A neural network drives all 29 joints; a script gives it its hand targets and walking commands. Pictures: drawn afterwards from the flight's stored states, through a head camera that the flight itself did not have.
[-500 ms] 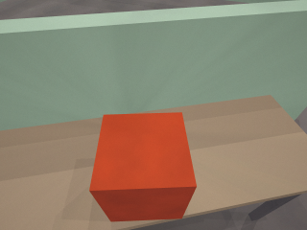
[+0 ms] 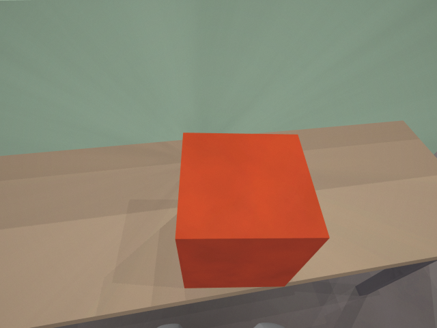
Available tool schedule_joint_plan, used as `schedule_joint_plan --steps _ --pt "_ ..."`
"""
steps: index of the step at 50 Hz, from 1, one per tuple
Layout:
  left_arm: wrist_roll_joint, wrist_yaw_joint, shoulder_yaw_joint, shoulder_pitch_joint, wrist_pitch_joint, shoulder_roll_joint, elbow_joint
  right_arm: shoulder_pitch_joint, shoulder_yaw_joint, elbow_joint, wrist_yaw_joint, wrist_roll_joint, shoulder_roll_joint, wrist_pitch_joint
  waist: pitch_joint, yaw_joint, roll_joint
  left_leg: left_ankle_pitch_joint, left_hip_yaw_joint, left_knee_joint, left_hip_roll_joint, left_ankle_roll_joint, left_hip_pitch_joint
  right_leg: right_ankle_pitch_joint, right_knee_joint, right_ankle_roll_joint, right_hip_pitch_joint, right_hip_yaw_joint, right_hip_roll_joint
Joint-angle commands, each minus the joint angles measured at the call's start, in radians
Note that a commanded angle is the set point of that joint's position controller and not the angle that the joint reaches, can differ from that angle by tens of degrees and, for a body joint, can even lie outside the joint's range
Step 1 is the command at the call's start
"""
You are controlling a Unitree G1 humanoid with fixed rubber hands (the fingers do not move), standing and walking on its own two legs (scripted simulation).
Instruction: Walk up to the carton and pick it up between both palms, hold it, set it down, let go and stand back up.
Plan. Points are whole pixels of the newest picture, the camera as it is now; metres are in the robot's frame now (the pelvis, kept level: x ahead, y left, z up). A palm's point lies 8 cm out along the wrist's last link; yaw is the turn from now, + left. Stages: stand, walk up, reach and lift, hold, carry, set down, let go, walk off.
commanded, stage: walk up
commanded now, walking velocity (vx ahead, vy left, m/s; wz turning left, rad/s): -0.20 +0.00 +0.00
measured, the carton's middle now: (237, 215) +0.33 -0.02 +0.01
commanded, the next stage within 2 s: stand in 1.08 s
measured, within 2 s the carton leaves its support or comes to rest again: neither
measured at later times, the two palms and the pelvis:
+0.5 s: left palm out of the picture -0.06 +0.20 -0.11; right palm out of the picture -0.05 -0.24 -0.13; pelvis -0.06 -0.01 +0.03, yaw +1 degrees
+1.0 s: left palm out of the picture -0.09 +0.21 -0.12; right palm out of the picture -0.09 -0.19 -0.12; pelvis -0.07 +0.01 +0.03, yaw -1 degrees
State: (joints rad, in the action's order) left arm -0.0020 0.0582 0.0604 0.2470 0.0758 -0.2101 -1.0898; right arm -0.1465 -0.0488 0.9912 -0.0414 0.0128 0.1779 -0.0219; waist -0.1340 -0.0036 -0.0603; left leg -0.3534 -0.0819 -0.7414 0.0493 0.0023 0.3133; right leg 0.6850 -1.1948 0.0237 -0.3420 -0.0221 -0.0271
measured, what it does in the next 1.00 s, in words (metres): steps on the spot: right foot, then left foot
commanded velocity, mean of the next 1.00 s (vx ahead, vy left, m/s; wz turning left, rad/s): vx -0.02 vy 0.00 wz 0.00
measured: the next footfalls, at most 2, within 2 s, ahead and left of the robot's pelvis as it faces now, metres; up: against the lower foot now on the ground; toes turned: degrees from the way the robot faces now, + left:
right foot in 0.22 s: -0.04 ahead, -0.10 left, +0.00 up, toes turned +3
left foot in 0.54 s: -0.04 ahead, +0.12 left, +0.00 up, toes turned +2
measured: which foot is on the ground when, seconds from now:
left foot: down 0.00-0.28, up 0.30-0.52, down 0.54-1.00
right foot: up 0.00-0.20, down 0.22-1.00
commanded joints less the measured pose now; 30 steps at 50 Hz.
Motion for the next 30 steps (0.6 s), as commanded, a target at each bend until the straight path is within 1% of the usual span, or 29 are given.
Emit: schedule_joint_plan --steps 1,2,3,4,5,6,7,8,9,10,11,12,13,14,15,16,17,18,19,20,21,22,23,24,25,27,28,29,30 --pt "-0.011 -0.025 0.009 0.172 0.004 0.008 0.026 0.093 -0.037 -0.097 -0.021 0.004 0.184 -0.027 0.063 0.067 0.241 0.669 0.148 0.345 0.271 0.226 0.026 -0.116 -0.087 0.023 -0.035 0.041 -0.012" --pt "-0.015 -0.018 0.001 0.156 0.004 0.009 0.030 0.094 -0.040 -0.097 -0.014 -0.002 0.181 -0.026 0.072 0.048 0.250 0.614 0.140 0.335 0.244 0.224 0.021 -0.120 0.016 0.031 -0.015 0.010 -0.001" --pt "-0.009 -0.012 0.009 0.104 0.002 -0.021 0.047 0.043 -0.039 -0.085 -0.009 0.008 0.183 -0.018 0.077 0.023 0.242 0.639 0.201 0.326 0.267 0.237 -0.014 -0.099 0.087 0.035 -0.028 0.029 -0.010" --pt "-0.012 -0.009 0.010 0.018 0.001 -0.060 0.074 -0.033 -0.031 -0.068 -0.006 0.012 0.157 -0.013 0.099 -0.031 0.197 0.628 0.249 0.344 0.277 0.245 -0.017 -0.098 0.194 0.027 -0.012 0.015 -0.021" --pt "-0.001 -0.015 0.017 -0.001 0.000 -0.079 0.099 -0.081 -0.022 -0.052 -0.005 0.011 0.153 -0.015 0.156 -0.038 0.191 0.648 0.290 0.330 0.277 0.246 -0.070 -0.061 0.285 0.025 0.016 0.002 0.004" --pt "0.000 -0.016 0.017 -0.020 0.002 -0.071 0.098 -0.092 -0.034 -0.039 -0.008 0.018 0.175 -0.015 0.136 -0.034 0.210 0.641 0.282 0.336 0.288 0.244 -0.038 -0.097 0.310 0.025 0.042 0.020 -0.010" --pt "0.004 -0.029 -0.011 0.075 -0.005 -0.006 0.075 -0.079 -0.016 -0.041 -0.003 0.024 0.146 -0.010 0.257 -0.018 0.245 0.116 0.316 0.436 0.262 0.233 -0.020 -0.090 0.442 -0.017 0.174 0.033 -0.015" --pt "-0.003 -0.033 -0.013 0.137 -0.006 0.018 0.045 0.013 -0.033 -0.058 0.003 0.028 0.189 -0.015 0.207 0.029 0.267 -0.100 0.301 0.471 0.234 0.200 0.069 -0.178 0.559 -0.028 0.241 0.000 -0.004" --pt "-0.007 -0.037 -0.004 0.221 -0.016 -0.004 0.019 0.080 -0.029 -0.063 0.006 0.024 0.181 -0.018 0.197 0.086 0.243 -0.175 0.291 0.470 0.210 0.160 0.147 -0.337 0.696 -0.046 0.348 -0.007 -0.006" --pt "-0.010 -0.037 -0.007 0.257 -0.033 -0.024 -0.013 0.039 -0.018 -0.053 0.017 0.011 0.148 -0.019 0.198 0.081 0.195 -0.126 0.198 0.369 0.132 0.113 0.176 -0.406 0.815 -0.060 0.435 -0.013 -0.013" --pt "-0.013 -0.039 0.000 0.251 -0.046 -0.072 0.003 -0.058 -0.008 -0.030 0.021 0.006 0.092 -0.020 0.229 0.042 -0.085 -0.149 0.091 0.143 0.027 0.065 0.236 -0.316 0.924 -0.088 0.481 0.180 -0.175" --pt "-0.009 -0.037 0.008 0.155 -0.051 -0.180 0.042 -0.047 0.009 -0.043 0.016 -0.010 0.054 -0.031 0.135 0.025 -0.370 -0.268 -0.008 0.021 -0.082 0.015 0.270 -0.181 1.084 -0.165 0.209 0.451 -0.366" --pt "-0.021 -0.034 0.004 0.097 -0.055 -0.168 0.058 0.043 -0.002 -0.082 0.009 -0.005 0.101 -0.048 0.055 0.057 -0.377 -0.211 0.119 -0.124 -0.043 0.039 0.117 0.042 1.168 -0.231 -0.119 0.541 -0.382" --pt "-0.024 -0.034 -0.018 -0.024 -0.067 -0.086 0.080 0.062 -0.014 -0.084 0.023 -0.008 0.120 -0.047 -0.042 0.018 -0.368 -0.161 0.137 -0.166 -0.026 0.044 0.014 0.065 1.195 -0.228 -0.212 0.450 -0.317" --pt "-0.028 -0.033 -0.033 -0.118 -0.081 -0.023 0.099 -0.015 -0.026 -0.032 0.036 -0.007 0.130 -0.037 -0.050 -0.044 -0.261 -0.084 0.127 -0.152 -0.035 0.044 -0.023 -0.159 1.138 -0.184 -0.140 0.303 -0.229" --pt "-0.033 -0.022 -0.030 -0.180 -0.097 -0.049 0.126 -0.063 -0.025 0.015 0.047 0.005 0.102 -0.025 -0.004 -0.090 -0.126 -0.053 0.124 -0.123 -0.050 0.039 0.093 -0.526 1.046 -0.163 0.090 0.182 -0.192" --pt "-0.016 -0.017 -0.026 -0.168 -0.111 -0.077 0.129 -0.134 -0.013 0.049 0.050 0.012 0.078 -0.017 0.075 -0.107 -0.076 -0.063 0.107 -0.123 -0.064 0.044 0.167 -0.926 0.943 -0.163 0.278 0.098 -0.196" --pt "-0.007 -0.019 -0.025 -0.103 -0.120 -0.071 0.115 -0.173 -0.004 0.071 0.041 0.009 0.053 -0.007 0.131 -0.092 -0.080 -0.068 0.085 -0.131 -0.064 0.040 0.145 -1.114 0.888 -0.171 0.362 0.052 -0.194" --pt "-0.008 -0.023 -0.030 -0.018 -0.129 -0.053 0.083 -0.135 0.000 0.074 0.027 0.011 0.039 0.000 0.128 -0.055 -0.046 -0.082 0.089 -0.079 -0.053 0.025 0.095 -1.220 0.848 -0.167 0.346 0.045 -0.214" --pt "-0.008 -0.027 -0.045 0.031 -0.126 -0.011 0.066 -0.073 0.002 0.054 0.020 0.004 0.045 0.003 0.141 -0.028 -0.095 -0.066 0.087 0.004 -0.032 0.021 0.024 -1.123 0.864 -0.169 0.303 0.055 -0.196" --pt "-0.014 -0.027 -0.055 0.074 -0.123 0.018 0.047 -0.001 0.009 0.025 0.017 -0.010 0.043 0.004 0.089 0.004 -0.096 -0.049 0.097 0.094 -0.018 0.007 -0.004 -1.027 0.877 -0.169 0.254 0.077 -0.171" --pt "-0.017 -0.023 -0.062 0.094 -0.118 0.013 0.034 -0.006 0.004 0.026 0.017 -0.012 0.051 0.003 0.099 -0.001 -0.074 -0.040 0.085 0.155 -0.035 -0.001 -0.011 -0.975 0.875 -0.172 0.302 0.082 -0.160" --pt "-0.015 -0.019 -0.052 0.097 -0.115 -0.025 0.015 -0.053 0.008 0.049 0.014 -0.007 0.038 0.005 0.121 0.005 -0.145 -0.017 0.071 0.241 -0.022 -0.016 -0.056 -0.976 0.857 -0.185 0.300 0.092 -0.166" --pt "-0.015 -0.016 -0.045 0.074 -0.108 -0.043 0.026 -0.114 0.015 0.072 0.009 -0.015 0.033 0.004 0.128 -0.027 -0.111 0.044 0.073 0.345 -0.012 -0.026 -0.079 -0.914 0.850 -0.191 0.300 0.098 -0.172" --pt "-0.012 -0.017 -0.040 0.081 -0.105 -0.049 0.028 -0.146 0.017 0.088 0.004 -0.004 0.044 0.013 0.118 -0.023 -0.050 0.179 0.076 0.448 -0.010 -0.021 -0.139 -0.889 0.835 -0.168 0.282 0.111 -0.169" --pt "-0.006 -0.025 -0.036 0.118 -0.108 -0.029 0.010 -0.223 0.008 0.121 -0.002 0.003 0.075 0.021 0.162 -0.013 0.091 0.455 0.164 0.412 0.084 -0.001 -0.315 -0.733 0.824 -0.117 0.184 0.090 -0.123" --pt "0.000 -0.027 -0.045 0.156 -0.108 0.026 0.003 -0.189 0.015 0.132 0.002 -0.006 0.076 0.023 0.148 0.015 0.150 0.471 0.171 0.388 0.088 0.020 -0.297 -0.619 0.868 -0.101 0.152 0.060 -0.077" --pt "0.004 -0.023 -0.047 0.133 -0.105 0.037 -0.012 -0.145 0.011 0.114 0.006 0.000 0.062 0.022 0.103 0.010 0.216 0.384 0.188 0.393 0.099 0.044 -0.164 -0.527 0.884 -0.090 0.212 0.035 -0.067" --pt "0.003 -0.019 -0.042 0.099 -0.105 0.019 0.005 -0.132 0.013 0.111 0.009 0.003 0.047 0.022 0.070 0.002 0.253 0.341 0.170 0.409 0.074 0.040 -0.102 -0.557 0.874 -0.094 0.270 0.053 -0.079"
